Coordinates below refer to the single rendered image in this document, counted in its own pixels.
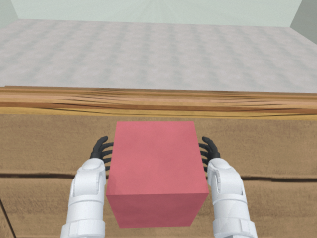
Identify carton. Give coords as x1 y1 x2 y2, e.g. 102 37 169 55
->
106 121 209 229

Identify robot left hand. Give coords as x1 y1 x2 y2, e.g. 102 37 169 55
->
89 136 114 171

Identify robot right hand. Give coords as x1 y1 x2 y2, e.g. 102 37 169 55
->
198 136 221 172

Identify robot left forearm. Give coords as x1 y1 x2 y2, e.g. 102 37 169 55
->
60 158 106 238

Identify robot right forearm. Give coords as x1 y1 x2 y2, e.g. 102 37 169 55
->
207 158 258 238

